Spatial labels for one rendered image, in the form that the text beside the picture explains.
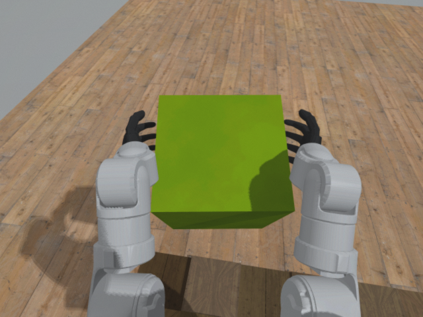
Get robot right upper arm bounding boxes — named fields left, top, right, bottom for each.
left=280, top=275, right=360, bottom=317

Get robot right hand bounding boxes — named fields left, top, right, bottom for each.
left=284, top=109, right=322, bottom=164

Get robot right forearm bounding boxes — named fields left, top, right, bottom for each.
left=289, top=143, right=362, bottom=317

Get robot left forearm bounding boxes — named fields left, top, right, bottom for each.
left=87, top=141, right=159, bottom=317

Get carton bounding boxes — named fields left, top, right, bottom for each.
left=151, top=95, right=295, bottom=229

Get robot left upper arm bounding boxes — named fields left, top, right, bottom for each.
left=88, top=273, right=165, bottom=317

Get robot left hand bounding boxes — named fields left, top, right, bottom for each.
left=122, top=110, right=156, bottom=151

